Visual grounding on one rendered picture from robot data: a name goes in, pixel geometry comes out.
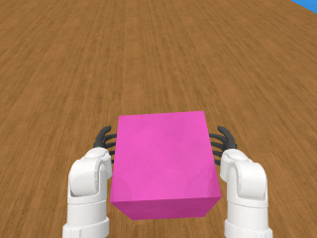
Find robot right hand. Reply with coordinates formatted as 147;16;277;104
209;126;237;166

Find robot left hand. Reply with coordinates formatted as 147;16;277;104
93;125;117;164

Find carton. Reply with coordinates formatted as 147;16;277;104
110;111;222;220

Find robot left forearm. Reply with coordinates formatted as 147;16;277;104
62;147;113;238

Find robot right forearm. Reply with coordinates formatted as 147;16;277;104
220;149;273;238

